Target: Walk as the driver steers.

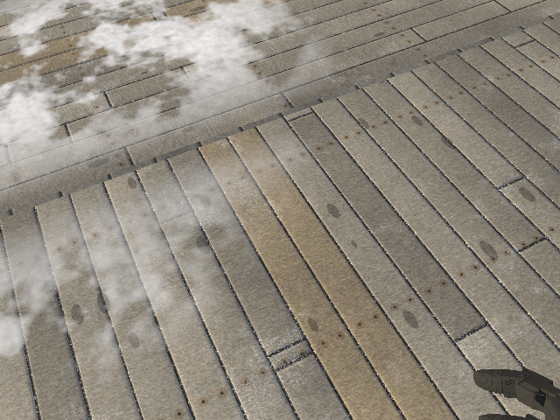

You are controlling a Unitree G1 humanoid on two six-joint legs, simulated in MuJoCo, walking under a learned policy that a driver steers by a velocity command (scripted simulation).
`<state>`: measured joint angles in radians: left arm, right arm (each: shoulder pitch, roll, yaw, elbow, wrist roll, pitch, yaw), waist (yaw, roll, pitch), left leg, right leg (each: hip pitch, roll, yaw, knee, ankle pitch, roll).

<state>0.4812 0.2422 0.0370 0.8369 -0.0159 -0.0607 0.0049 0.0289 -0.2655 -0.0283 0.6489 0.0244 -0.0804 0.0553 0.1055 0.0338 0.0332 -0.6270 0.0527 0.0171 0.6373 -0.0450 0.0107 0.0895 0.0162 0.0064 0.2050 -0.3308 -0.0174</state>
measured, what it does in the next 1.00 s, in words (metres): walks ahead: left foot, then right foot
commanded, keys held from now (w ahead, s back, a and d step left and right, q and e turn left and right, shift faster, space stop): w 0.72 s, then w+q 0.28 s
